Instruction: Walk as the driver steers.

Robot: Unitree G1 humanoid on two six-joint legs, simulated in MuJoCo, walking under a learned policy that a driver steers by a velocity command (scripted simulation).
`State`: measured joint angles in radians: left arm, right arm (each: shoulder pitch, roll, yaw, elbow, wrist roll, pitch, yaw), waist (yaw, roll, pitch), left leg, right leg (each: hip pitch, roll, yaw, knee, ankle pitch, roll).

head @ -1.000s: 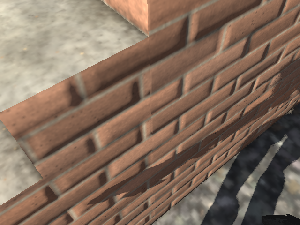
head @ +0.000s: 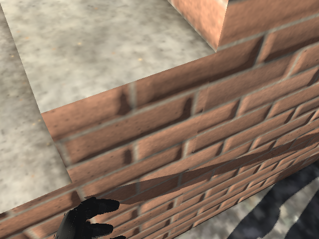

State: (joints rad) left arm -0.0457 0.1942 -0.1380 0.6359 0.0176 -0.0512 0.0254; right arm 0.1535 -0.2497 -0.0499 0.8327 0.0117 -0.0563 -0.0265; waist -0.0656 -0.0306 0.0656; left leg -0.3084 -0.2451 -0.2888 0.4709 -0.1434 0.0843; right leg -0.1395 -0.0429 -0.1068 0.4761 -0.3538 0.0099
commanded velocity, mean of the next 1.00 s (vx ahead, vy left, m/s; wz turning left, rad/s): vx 0.22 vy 0.00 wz -0.21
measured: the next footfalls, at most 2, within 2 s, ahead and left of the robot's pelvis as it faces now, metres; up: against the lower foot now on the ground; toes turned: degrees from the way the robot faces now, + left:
left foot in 0.22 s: +0.04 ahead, +0.13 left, +0.00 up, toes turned +0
right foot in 0.50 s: -0.03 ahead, -0.07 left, +0.00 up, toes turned +10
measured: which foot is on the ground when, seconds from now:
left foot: down 0.00-0.06, up 0.08-0.20, down 0.22-0.54, up 0.56-0.78, down 0.80-1.00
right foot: down 0.00-0.22, up 0.24-0.48, down 0.50-0.80, up 0.82-1.00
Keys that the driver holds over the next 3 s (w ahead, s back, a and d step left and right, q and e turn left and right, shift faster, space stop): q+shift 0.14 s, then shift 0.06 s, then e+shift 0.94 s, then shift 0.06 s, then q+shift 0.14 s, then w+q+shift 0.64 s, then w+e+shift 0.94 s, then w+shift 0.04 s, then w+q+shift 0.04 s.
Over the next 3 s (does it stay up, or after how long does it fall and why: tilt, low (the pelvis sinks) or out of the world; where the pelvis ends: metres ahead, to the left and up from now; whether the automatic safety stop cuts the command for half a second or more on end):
stays up -0.03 0.02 -0.01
